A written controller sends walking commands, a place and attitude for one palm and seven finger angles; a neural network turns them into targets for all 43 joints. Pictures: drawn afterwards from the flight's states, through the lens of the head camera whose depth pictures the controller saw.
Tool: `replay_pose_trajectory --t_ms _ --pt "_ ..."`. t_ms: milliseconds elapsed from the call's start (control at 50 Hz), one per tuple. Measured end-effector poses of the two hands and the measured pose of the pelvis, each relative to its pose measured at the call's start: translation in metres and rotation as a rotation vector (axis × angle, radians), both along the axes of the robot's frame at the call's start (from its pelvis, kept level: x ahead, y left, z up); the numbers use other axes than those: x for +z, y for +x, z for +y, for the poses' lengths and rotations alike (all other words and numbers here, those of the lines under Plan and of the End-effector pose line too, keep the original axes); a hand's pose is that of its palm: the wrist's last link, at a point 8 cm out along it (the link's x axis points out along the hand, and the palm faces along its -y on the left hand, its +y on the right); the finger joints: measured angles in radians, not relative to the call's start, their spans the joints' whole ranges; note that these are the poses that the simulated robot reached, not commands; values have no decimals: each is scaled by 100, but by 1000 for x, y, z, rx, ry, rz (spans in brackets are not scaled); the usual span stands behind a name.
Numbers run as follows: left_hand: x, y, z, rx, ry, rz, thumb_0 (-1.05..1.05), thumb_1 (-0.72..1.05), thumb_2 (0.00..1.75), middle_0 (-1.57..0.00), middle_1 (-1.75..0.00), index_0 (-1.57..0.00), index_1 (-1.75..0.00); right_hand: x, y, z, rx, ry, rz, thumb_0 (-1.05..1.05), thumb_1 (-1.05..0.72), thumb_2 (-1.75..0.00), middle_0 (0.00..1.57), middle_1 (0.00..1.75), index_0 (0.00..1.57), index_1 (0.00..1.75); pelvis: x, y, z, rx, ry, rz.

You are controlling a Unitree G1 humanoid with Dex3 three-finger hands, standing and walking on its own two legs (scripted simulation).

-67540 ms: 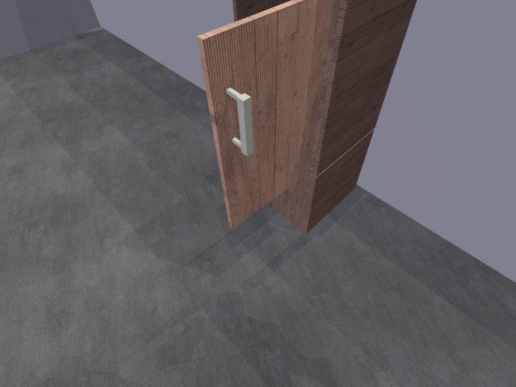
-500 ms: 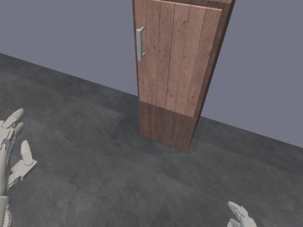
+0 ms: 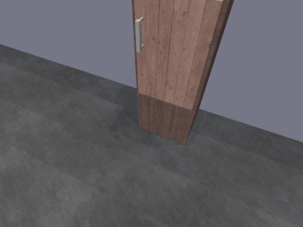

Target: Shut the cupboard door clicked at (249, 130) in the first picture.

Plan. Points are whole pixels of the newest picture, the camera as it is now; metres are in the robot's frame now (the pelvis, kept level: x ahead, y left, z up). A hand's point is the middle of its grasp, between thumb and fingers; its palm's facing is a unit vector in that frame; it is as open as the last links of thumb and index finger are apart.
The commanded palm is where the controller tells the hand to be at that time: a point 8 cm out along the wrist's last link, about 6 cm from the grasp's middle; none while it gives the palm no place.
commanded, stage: let the arm hang, fingers relaxed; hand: left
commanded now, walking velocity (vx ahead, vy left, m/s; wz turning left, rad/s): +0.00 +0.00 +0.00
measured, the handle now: (140, 35) +0.90 +0.10 +0.06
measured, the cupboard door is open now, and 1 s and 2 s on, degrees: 0 0 0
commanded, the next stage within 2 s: look to check the result in 0.56 s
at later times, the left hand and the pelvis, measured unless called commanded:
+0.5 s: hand out of the picture -0.01 +0.15 -0.18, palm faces +0.03 -0.99 -0.13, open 7.4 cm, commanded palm none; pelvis +0.01 +0.00 +0.00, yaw -1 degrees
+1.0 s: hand out of the picture -0.02 +0.16 -0.17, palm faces +0.03 -0.98 -0.19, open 7.4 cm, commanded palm none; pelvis +0.02 +0.00 +0.00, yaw -1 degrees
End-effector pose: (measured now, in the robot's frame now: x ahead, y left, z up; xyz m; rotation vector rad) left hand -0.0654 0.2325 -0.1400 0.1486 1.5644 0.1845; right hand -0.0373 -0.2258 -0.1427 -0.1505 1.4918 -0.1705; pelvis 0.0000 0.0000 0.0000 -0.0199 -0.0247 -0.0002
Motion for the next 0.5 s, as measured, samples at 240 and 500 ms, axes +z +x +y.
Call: replay_pose_trajectory --t_ms 240,500 --pt "-2 9 -18 3 -24 -38 0 91 90 -20 -30 -19 -30 -10 10 27 -29 62 -50 1 -91 -90 20 30 20 30 1 2 4 -11 11 -8" --pt "-10 49 -35 -14 -76 -144 0 91 90 -20 -30 -20 -30 -5 17 21 -36 32 -79 1 -91 -90 20 30 20 30 1 6 3 -10 12 -5"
